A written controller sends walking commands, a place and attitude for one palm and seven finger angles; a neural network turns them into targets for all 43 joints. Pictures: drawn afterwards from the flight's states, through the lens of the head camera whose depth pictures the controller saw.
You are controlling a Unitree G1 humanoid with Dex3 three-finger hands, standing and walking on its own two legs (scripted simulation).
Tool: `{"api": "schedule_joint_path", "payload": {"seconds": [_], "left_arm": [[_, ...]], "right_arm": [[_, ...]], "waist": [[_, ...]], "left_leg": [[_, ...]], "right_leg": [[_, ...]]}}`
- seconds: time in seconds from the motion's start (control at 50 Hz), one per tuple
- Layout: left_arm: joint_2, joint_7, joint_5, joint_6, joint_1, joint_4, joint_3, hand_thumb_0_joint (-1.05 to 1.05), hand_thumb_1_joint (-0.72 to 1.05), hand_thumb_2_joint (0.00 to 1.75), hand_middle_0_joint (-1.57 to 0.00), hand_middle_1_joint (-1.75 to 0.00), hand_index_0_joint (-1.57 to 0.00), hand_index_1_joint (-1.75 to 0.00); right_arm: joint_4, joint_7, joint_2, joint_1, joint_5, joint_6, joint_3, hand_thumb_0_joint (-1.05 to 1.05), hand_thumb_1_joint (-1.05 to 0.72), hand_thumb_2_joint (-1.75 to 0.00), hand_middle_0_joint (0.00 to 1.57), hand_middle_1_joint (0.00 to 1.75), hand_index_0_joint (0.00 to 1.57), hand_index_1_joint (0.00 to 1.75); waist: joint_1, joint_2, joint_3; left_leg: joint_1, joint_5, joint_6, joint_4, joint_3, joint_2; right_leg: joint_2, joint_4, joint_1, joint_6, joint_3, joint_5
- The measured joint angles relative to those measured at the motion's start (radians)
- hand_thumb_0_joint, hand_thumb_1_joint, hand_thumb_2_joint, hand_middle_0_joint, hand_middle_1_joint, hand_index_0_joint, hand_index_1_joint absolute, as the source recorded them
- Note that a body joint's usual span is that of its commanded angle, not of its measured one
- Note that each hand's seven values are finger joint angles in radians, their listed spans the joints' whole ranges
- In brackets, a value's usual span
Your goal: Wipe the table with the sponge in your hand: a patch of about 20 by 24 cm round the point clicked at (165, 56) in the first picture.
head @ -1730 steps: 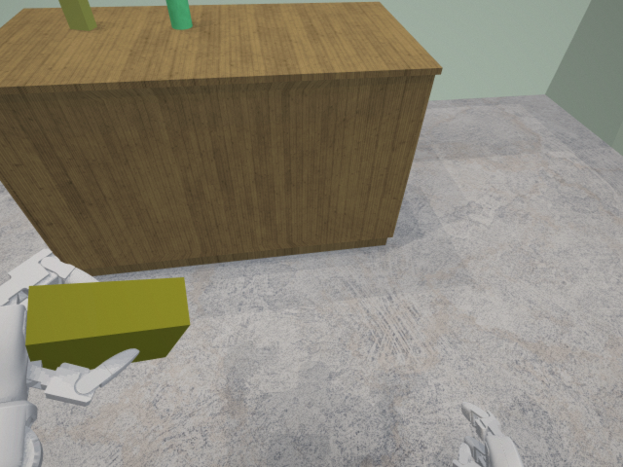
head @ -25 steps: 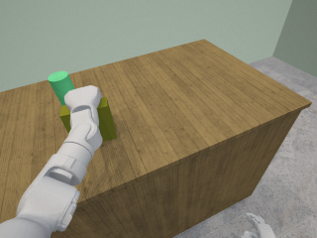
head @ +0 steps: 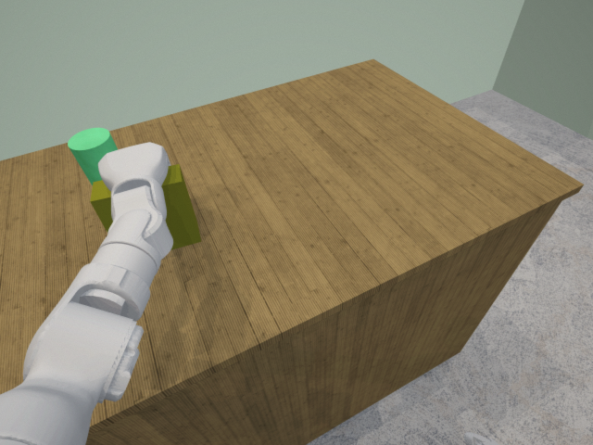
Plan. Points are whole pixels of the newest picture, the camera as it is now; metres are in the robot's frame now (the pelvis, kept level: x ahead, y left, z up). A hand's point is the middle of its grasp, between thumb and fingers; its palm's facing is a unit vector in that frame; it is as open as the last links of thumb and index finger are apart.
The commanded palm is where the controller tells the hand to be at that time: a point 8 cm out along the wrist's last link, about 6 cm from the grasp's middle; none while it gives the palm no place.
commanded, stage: wipe back along the third lane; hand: left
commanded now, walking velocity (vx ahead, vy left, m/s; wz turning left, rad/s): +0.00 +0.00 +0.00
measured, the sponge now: (155, 224) +0.43 +0.24 +0.08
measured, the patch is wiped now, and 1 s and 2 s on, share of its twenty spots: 0.80 0.80 0.90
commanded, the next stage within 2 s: slide back across to the middle lane in 1.52 s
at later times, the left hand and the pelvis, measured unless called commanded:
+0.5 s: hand (151, 217) +0.39 +0.22 +0.13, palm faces +0.08 -0.04 -1.00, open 9.5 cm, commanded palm +0.34 +0.19 +0.16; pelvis +0.02 +0.03 +0.00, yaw +2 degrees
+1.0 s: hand (161, 240) +0.35 +0.19 +0.13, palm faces +0.13 -0.07 -0.99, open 9.4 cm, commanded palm +0.30 +0.18 +0.16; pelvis +0.01 +0.01 +0.00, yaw +1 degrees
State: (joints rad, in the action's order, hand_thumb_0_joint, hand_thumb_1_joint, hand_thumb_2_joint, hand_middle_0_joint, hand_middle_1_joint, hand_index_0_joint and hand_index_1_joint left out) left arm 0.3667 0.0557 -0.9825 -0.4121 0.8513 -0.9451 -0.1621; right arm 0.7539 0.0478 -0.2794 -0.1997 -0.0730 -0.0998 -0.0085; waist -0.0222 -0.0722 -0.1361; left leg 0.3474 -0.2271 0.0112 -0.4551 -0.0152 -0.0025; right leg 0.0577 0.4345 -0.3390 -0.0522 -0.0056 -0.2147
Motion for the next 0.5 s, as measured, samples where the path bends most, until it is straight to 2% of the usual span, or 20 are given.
{"api": "schedule_joint_path", "payload": {"seconds": [0.1, 0.2, 0.32, 0.5], "left_arm": [[-0.03, 0.046, 0.01, -0.044, -0.104, 0.14, -0.031, -0.01, -0.5, 1.12, -0.76, -1.43, -0.83, -1.38], [-0.073, 0.073, 0.025, -0.142, -0.14, 0.225, -0.102, -0.01, -0.48, 1.12, -0.73, -1.46, -0.8, -1.41], [-0.122, 0.048, 0.033, -0.238, -0.157, 0.292, -0.168, -0.01, -0.47, 1.12, -0.72, -1.48, -0.78, -1.43], [-0.162, 0.01, 0.005, -0.285, -0.207, 0.399, -0.244, 0.0, -0.47, 1.12, -0.72, -1.48, -0.78, -1.43]], "right_arm": [[-0.01, -0.014, -0.002, 0.004, -0.007, -0.017, 0.007, 0.01, -0.9, -0.9, 0.2, 0.3, 0.2, 0.29], [-0.01, -0.024, 0.003, 0.06, -0.018, -0.031, 0.0, 0.01, -0.9, -0.9, 0.2, 0.3, 0.2, 0.29], [-0.037, -0.039, 0.019, 0.144, -0.019, -0.047, -0.013, 0.01, -0.9, -0.9, 0.2, 0.3, 0.2, 0.29], [-0.065, -0.06, 0.04, 0.212, -0.013, -0.095, -0.028, 0.01, -0.9, -0.9, 0.2, 0.3, 0.19, 0.29]], "waist": [[0.019, -0.004, -0.01], [0.037, -0.001, -0.007], [0.062, -0.001, -0.013], [0.095, 0.01, -0.016]], "left_leg": [[-0.026, -0.009, 0.01, 0.005, -0.009, 0.006], [-0.047, -0.016, 0.02, 0.003, -0.006, 0.019], [-0.064, -0.024, 0.03, -0.003, 0.0, 0.034], [-0.086, -0.046, 0.033, -0.026, 0.014, 0.045]], "right_leg": [[-0.006, -0.009, 0.026, 0.01, 0.01, -0.005], [-0.019, -0.005, 0.049, 0.02, 0.007, -0.015], [-0.033, 0.006, 0.067, 0.029, 0.001, -0.03], [-0.044, 0.031, 0.095, 0.03, -0.014, -0.059]]}}
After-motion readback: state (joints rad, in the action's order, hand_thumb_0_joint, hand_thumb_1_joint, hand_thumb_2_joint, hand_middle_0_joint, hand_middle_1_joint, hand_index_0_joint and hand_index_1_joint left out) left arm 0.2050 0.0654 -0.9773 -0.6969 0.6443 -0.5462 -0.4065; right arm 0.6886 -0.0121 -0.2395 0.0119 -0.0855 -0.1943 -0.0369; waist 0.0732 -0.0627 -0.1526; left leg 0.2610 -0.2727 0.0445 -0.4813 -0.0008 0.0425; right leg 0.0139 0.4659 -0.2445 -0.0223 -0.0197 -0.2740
